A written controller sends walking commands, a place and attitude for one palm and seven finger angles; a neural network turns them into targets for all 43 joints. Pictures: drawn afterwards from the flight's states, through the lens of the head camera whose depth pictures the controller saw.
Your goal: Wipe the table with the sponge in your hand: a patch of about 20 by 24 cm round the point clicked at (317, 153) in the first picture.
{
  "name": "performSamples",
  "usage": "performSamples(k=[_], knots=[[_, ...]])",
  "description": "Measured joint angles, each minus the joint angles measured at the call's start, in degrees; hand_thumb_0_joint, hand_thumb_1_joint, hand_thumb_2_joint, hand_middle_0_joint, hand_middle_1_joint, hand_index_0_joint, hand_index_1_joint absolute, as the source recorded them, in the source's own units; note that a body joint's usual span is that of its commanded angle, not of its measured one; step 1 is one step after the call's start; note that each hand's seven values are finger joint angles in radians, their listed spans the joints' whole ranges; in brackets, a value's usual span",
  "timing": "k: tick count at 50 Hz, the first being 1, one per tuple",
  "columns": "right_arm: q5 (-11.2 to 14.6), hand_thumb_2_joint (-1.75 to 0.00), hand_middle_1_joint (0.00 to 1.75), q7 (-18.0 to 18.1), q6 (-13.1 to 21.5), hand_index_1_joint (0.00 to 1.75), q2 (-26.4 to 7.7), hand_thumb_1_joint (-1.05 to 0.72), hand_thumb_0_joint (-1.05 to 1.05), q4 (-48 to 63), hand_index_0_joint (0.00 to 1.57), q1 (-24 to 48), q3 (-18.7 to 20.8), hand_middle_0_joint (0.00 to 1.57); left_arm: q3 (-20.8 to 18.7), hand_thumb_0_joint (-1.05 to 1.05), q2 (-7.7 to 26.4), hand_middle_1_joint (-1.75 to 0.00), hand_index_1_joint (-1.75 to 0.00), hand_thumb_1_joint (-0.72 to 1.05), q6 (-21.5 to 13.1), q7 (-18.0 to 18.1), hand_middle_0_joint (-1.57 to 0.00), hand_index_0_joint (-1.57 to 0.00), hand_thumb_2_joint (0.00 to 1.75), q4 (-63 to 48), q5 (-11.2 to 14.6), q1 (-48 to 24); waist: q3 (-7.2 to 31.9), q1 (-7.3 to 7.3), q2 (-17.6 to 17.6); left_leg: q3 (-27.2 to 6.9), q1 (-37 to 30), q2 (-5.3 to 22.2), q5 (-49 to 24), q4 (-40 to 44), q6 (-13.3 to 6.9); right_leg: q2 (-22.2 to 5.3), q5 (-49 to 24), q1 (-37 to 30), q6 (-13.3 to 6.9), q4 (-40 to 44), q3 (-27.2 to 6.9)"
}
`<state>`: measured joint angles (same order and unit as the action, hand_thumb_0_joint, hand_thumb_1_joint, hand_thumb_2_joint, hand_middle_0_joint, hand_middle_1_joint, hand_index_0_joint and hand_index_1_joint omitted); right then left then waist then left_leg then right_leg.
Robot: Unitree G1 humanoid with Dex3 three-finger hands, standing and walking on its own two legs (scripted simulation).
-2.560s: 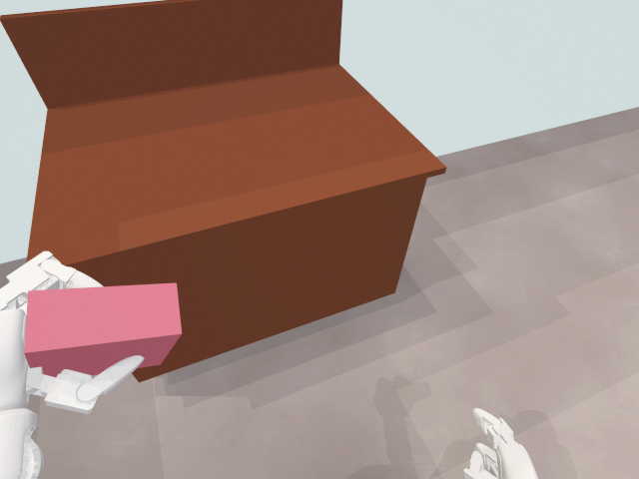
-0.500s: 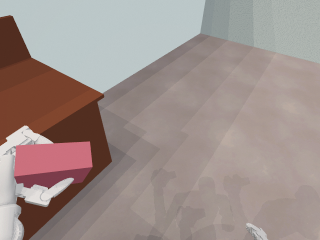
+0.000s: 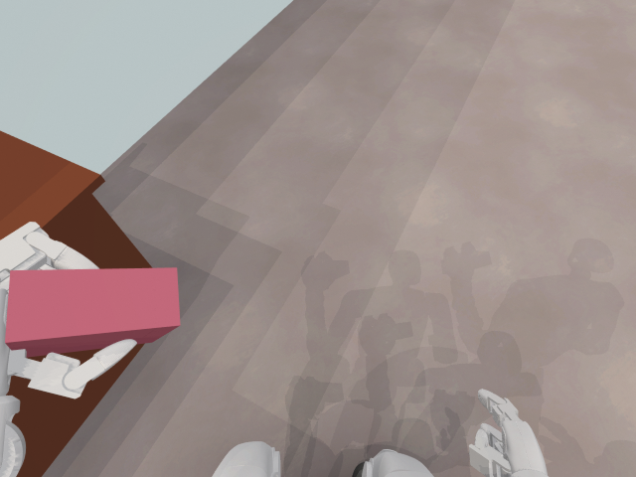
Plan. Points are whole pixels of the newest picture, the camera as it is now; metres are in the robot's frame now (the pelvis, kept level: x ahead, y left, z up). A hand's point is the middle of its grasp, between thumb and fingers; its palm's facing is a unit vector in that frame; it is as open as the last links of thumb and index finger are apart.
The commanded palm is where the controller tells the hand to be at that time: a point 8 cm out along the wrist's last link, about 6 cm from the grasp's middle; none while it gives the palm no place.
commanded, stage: turn to face it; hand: left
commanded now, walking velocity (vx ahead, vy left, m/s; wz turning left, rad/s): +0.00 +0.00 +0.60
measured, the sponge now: (118, 312) +0.25 +0.18 +0.15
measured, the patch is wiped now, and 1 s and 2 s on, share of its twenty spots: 0.00 0.00 0.00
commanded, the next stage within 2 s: take the last steps up to it in 0.92 s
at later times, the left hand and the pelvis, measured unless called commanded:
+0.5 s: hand out of the picture +0.16 +0.26 +0.19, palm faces +0.58 -0.69 -0.43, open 9.5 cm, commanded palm +0.10 +0.29 +0.19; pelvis +0.02 -0.02 +0.01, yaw +16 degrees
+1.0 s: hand out of the picture +0.06 +0.21 +0.18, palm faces +0.72 -0.54 -0.44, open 9.5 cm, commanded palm -0.02 +0.23 +0.19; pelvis -0.02 -0.10 +0.01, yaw +30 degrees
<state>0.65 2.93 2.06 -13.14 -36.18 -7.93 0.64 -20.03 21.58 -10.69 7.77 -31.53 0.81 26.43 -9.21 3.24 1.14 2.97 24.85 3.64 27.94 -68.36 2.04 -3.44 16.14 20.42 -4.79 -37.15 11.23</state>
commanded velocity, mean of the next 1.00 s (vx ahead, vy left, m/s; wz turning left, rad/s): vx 0.00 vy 0.00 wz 0.46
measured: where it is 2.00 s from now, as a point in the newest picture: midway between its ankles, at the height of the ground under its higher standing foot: outside the picture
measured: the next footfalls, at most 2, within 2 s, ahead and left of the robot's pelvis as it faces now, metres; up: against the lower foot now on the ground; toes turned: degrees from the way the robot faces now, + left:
left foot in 0.26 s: +0.10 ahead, +0.12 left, +0.00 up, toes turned +16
right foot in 0.64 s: +0.05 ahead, -0.18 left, +0.00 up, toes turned +15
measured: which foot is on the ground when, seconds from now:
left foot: up 0.00-0.24, down 0.26-0.64, up 0.66-0.98, down 1.00-1.00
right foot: down 0.00-0.28, up 0.30-0.62, down 0.64-1.00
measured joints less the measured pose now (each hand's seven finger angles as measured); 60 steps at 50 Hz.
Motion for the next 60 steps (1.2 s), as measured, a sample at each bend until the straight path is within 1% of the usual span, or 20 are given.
performSamples(k=[4, 10, 13, 14, 15, 18, 21, 29, 31, 32, 33, 35, 37, 39, 46, 50, 52, 54, 57, 60], knots=[[-0.2, -0.9, 0.3, 0.4, -0.8, 0.3, -1.0, -0.91, 0.02, 2.4, 0.2, -0.6, 1.4, 0.2, -3.3, 0.0, 3.1, -1.35, -1.35, -0.43, -1.6, 0.9, -0.81, -0.81, 0.98, -4.1, 0.5, 6.1, 0.1, 0.96, -2.2, 2.3, 2.2, -0.4, -2.7, 7.2, 0.8, -0.1, -0.3, -2.0, -0.4, 3.1, 0.9], [-0.8, -0.9, 0.3, 1.0, -0.3, 0.29, -1.5, -0.91, 0.02, 4.0, 0.19, -3.1, 2.4, 0.2, -5.5, 0.0, 4.6, -1.35, -1.35, -0.43, -2.1, 2.5, -0.81, -0.81, 0.99, -6.4, 1.1, 6.9, 2.0, -0.29, -4.2, 6.0, -1.3, -0.2, -5.6, 24.5, 0.3, -1.5, 2.2, -3.3, 0.0, 2.0, 4.0], [-0.9, -0.9, 0.3, 1.2, -0.1, 0.3, -1.4, -0.91, 0.02, 4.3, 0.19, -3.8, 2.3, 0.2, -4.9, 0.0, 3.3, -1.35, -1.35, -0.43, -1.6, 2.8, -0.81, -0.81, 0.99, -6.1, 1.3, 6.0, 3.4, -0.99, -4.1, 6.2, -5.1, -0.8, -11.1, 32.6, -0.4, -2.5, 5.0, -3.2, 0.8, -1.6, 5.7], [-0.9, -0.9, 0.3, 1.4, 0.1, 0.3, -0.9, -0.91, 0.02, 4.1, 0.2, -3.7, 2.3, 0.2, -4.6, 0.0, 3.0, -1.35, -1.35, -0.43, -1.4, 2.9, -0.81, -0.81, 0.99, -5.9, 1.5, 5.5, 3.7, -1.31, -4.8, 6.3, -5.6, -1.6, -14.7, 33.6, -1.5, -3.5, 6.2, -2.8, 1.3, -3.7, 5.8], [-0.9, -0.9, 0.3, 1.5, 0.3, 0.3, -0.2, -0.91, 0.02, 3.8, 0.2, -3.4, 2.2, 0.2, -4.2, 0.0, 2.6, -1.35, -1.35, -0.43, -1.0, 2.8, -0.81, -0.81, 0.99, -5.3, 1.7, 4.7, 3.8, -1.76, -5.5, 6.2, -5.6, -2.2, -14.8, 32.8, -2.6, -4.0, 6.9, -2.0, 3.1, -6.5, 4.1], [-1.2, -0.9, 0.3, 0.9, 2.0, 0.29, 2.2, -0.91, 0.02, 2.9, 0.19, -3.0, 1.1, 0.2, -2.6, 0.0, 1.8, -1.35, -1.35, -0.43, -0.3, 1.5, -0.81, -0.81, 0.99, -2.5, 0.7, 1.6, 4.2, -2.27, -4.5, 3.1, -4.7, -2.2, -13.0, 31.9, -3.8, -1.1, 15.0, 1.7, 7.1, -17.9, -3.0], [-0.9, -0.9, 0.3, -0.4, 3.5, 0.3, 4.1, -0.91, 0.02, 2.4, 0.2, -2.4, -0.5, 0.2, -1.4, 0.0, 1.5, -1.34, -1.35, -0.43, 0.6, 0.6, -0.81, -0.81, 0.99, -2.3, 0.1, -0.1, 4.0, -2.94, -2.3, -1.0, -4.1, -1.4, -15.0, 33.7, -2.8, 0.7, 13.7, 2.9, 8.7, -20.3, -6.2], [-0.2, -0.9, 0.3, -1.5, 5.0, 0.3, 5.8, -0.9, 0.01, 3.9, 0.2, -1.1, -2.5, 0.2, -1.7, 0.0, 0.7, -1.34, -1.35, -0.43, 1.7, 0.4, -0.81, -0.81, 0.99, -4.2, 2.3, 2.4, 4.7, -5.26, 2.0, -7.3, -1.4, -0.8, -20.3, 37.7, -0.5, 2.3, 13.1, -3.2, 9.8, -7.9, -7.8], [-0.1, -0.9, 0.3, -1.3, 4.8, 0.3, 5.5, -0.9, 0.01, 4.0, 0.2, -0.7, -2.5, 0.21, -1.7, 0.0, 0.6, -1.34, -1.35, -0.43, 2.3, 0.4, -0.81, -0.81, 0.99, -2.7, 2.5, 1.7, 4.6, -5.99, 2.4, -8.2, -0.4, -1.3, -21.3, 37.8, 0.3, 2.9, 11.5, -6.8, 9.4, -0.8, -7.1], [0.0, -0.9, 0.3, -1.3, 4.6, 0.3, 5.3, -0.9, 0.01, 4.1, 0.2, -0.5, -2.5, 0.21, -1.8, 0.0, 0.6, -1.34, -1.35, -0.43, 2.6, 0.4, -0.81, -0.81, 0.99, -2.0, 2.5, 1.3, 4.6, -6.39, 2.3, -8.1, 0.6, -1.5, -20.9, 36.8, 0.3, 2.9, 7.7, -8.4, 7.9, 3.7, -6.8], [0.2, -0.9, 0.3, -1.2, 4.1, 0.3, 4.6, -0.9, 0.01, 3.8, 0.2, -0.2, -2.3, 0.21, -1.2, 0.0, -0.1, -1.34, -1.35, -0.43, 2.9, 0.3, -0.81, -0.81, 0.99, -1.1, 2.3, 0.6, 4.1, -6.39, 2.9, -8.1, 1.8, -1.4, -16.8, 34.0, 0.1, 3.0, 4.5, -8.4, 5.9, 4.0, -6.1], [0.0, -0.9, 0.3, -0.7, 3.3, 0.3, 3.2, -0.9, 0.01, 1.9, 0.2, -0.2, -1.8, 0.21, 0.8, 0.0, -1.5, -1.34, -1.34, -0.43, 3.8, 0.2, -0.81, -0.81, 0.99, 1.1, 2.4, -0.4, 3.9, -5.82, 3.1, -6.8, 4.9, -2.7, -7.4, 22.0, 0.3, 2.0, 4.5, -8.6, 3.8, 3.0, -4.6], [-0.1, -0.9, 0.3, -0.5, 2.4, 0.3, 1.9, -0.9, 0.01, 0.2, 0.2, -1.2, -1.3, 0.21, 2.2, 0.0, -2.8, -1.34, -1.34, -0.43, 4.3, -0.2, -0.81, -0.81, 0.99, 2.9, 2.3, 0.0, 4.7, -5.27, 2.1, -4.3, 7.0, -3.6, -5.3, 10.4, 1.1, 0.5, 4.9, -9.3, 3.4, 4.0, -3.6], [-0.1, -0.9, 0.3, 0.2, 1.7, 0.3, 1.1, -0.91, 0.02, -0.6, 0.2, -2.1, -1.1, 0.2, 2.7, 0.0, -3.4, -1.34, -1.34, -0.43, 4.1, -0.4, -0.81, -0.81, 0.99, 4.0, 2.0, 1.0, 5.4, -4.49, 0.6, -1.6, 6.2, -3.5, -4.4, 6.1, 1.6, -0.8, 4.2, -9.8, 3.3, 5.7, -2.9], [-0.9, -0.9, 0.3, 2.3, 1.5, 0.3, -1.1, -0.91, 0.02, 1.8, 0.2, -3.9, 0.4, 0.2, 1.6, -0.01, -0.8, -1.34, -1.34, -0.44, 2.2, 1.2, -0.81, -0.81, 0.99, 1.9, 0.8, 1.7, 5.8, -2.59, -2.6, 3.5, -4.4, -2.6, -2.1, 23.4, 0.2, -2.7, 2.0, -7.7, 3.1, 7.4, 0.1], [-0.9, -0.9, 0.3, 2.0, 1.1, 0.3, -2.1, -0.91, 0.02, 4.1, 0.2, -3.8, 1.3, 0.2, -0.3, -0.01, 0.6, -1.34, -1.34, -0.44, 1.1, 2.4, -0.81, -0.81, 0.99, -2.7, 1.3, 2.7, 6.0, -1.77, -2.2, 4.4, -11.8, -3.0, -11.4, 38.4, -1.0, -2.9, 3.6, -4.2, 3.8, 2.0, 1.8], [-0.7, -0.9, 0.3, 1.7, 1.1, 0.3, -0.7, -0.91, 0.02, 4.0, 0.2, -2.9, 1.8, 0.2, -1.2, -0.01, 1.6, -1.34, -1.34, -0.44, 0.4, 2.7, -0.81, -0.81, 0.99, -2.8, 1.7, 2.2, 5.3, -1.81, -3.8, 4.7, -11.9, -4.0, -10.2, 37.9, -3.1, -3.5, 7.9, -0.9, 5.6, -5.7, -1.8], [-0.6, -0.9, 0.3, 0.7, 1.6, 0.3, 0.8, -0.91, 0.02, 3.8, 0.2, -3.0, 1.5, 0.2, -1.4, -0.01, 1.9, -1.34, -1.34, -0.44, -0.2, 2.1, -0.81, -0.81, 0.99, -1.4, 1.1, 2.3, 5.4, -1.79, -3.3, 3.8, -11.9, -3.3, -9.8, 37.3, -3.8, -1.5, 14.3, 2.0, 6.7, -13.5, -5.0], [-0.4, -0.9, 0.3, -0.9, 2.9, 0.3, 2.4, -0.91, 0.02, 3.0, 0.2, -4.2, 0.2, 0.2, -1.2, -0.01, 1.9, -1.34, -1.34, -0.44, -0.1, 1.2, -0.81, -0.81, 0.99, -0.4, 0.7, 3.4, 6.5, -1.76, -1.5, 1.5, -12.1, -1.9, -11.4, 38.7, -3.6, 0.0, 11.5, 4.4, 7.8, -17.8, -5.5], [-0.1, -0.9, 0.3, -1.3, 3.7, 0.3, 3.4, -0.91, 0.02, 1.9, 0.2, -5.3, -0.9, 0.2, -0.7, -0.01, 0.9, -1.34, -1.34, -0.44, -0.6, 0.6, -0.81, -0.81, 0.99, 0.1, 0.8, 4.1, 7.6, -3.0, -0.3, 0.4, -12.3, -1.4, -12.7, 40.0, -3.2, -0.2, 8.5, 4.3, 8.4, -15.7, -5.1]])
